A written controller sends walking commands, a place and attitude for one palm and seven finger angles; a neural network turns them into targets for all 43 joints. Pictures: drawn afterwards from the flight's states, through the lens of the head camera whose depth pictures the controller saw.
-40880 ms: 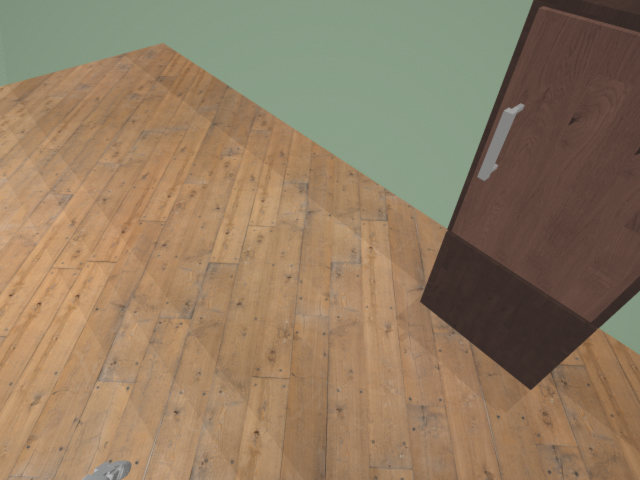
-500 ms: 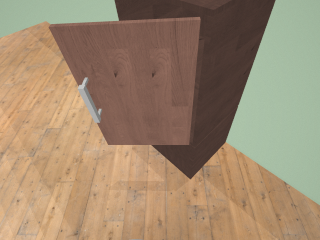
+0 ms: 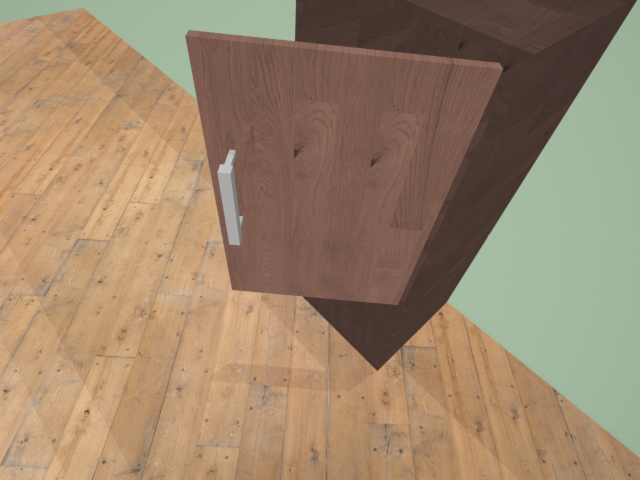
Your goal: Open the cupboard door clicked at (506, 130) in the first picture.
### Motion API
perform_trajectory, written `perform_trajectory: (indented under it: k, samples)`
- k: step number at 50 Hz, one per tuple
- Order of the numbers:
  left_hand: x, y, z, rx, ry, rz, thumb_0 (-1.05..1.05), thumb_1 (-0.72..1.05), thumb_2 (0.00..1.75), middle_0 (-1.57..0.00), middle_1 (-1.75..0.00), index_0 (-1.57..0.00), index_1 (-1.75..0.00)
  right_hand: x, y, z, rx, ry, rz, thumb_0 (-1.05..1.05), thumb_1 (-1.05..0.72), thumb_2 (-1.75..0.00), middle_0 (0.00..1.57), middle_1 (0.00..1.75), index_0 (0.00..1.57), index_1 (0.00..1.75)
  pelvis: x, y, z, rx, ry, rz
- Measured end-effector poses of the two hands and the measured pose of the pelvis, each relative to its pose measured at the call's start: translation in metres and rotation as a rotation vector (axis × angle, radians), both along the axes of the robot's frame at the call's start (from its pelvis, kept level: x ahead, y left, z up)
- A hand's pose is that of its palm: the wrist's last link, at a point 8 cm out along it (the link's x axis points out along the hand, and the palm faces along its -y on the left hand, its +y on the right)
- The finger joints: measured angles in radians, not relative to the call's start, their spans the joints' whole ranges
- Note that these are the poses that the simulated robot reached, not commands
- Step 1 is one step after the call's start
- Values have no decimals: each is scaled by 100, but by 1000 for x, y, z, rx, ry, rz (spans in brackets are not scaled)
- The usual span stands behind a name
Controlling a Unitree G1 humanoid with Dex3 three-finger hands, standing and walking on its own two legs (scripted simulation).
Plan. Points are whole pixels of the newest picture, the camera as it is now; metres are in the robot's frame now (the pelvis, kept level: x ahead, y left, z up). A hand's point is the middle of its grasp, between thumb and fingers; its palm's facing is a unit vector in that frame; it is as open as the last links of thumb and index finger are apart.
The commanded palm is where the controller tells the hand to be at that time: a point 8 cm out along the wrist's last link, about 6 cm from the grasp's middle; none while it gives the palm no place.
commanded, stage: come to a stop and stand still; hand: left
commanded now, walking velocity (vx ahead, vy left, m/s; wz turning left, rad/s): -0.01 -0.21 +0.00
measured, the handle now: (233, 200) +0.53 +0.20 +0.00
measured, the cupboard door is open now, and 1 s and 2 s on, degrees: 44 44 44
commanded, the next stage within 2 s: look again from close up in 0.76 s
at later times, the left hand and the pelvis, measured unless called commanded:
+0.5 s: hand out of the picture +0.00 +0.13 -0.17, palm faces +0.02 -0.98 -0.21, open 7.2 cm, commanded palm none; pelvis -0.03 -0.05 +0.00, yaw +0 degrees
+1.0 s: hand out of the picture -0.06 +0.11 -0.17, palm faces +0.01 -0.99 -0.15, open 7.3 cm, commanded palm none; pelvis -0.03 -0.03 +0.00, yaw -1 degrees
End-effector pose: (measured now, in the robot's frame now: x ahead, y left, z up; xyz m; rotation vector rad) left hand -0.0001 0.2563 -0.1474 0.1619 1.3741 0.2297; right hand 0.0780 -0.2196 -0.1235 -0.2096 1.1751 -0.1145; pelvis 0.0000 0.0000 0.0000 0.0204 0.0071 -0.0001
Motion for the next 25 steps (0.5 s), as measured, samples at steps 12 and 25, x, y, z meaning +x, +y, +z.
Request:
perform_trajectory:
  k: [12,25]
  samples:
    - [35,-36,13,-36,-83,-101,0,93,90,-20,-30,-20,-29,-82,-20,-13,13,117,-130,-1,-92,-90,20,30,20,30,-20,-10,4,-8,1,-25]
    - [-3,-74,9,-39,-67,-63,0,94,90,-20,-30,-20,-29,-153,-36,-20,57,296,-153,0,-91,-90,20,30,20,30,-28,-45,3,-22,-34,0]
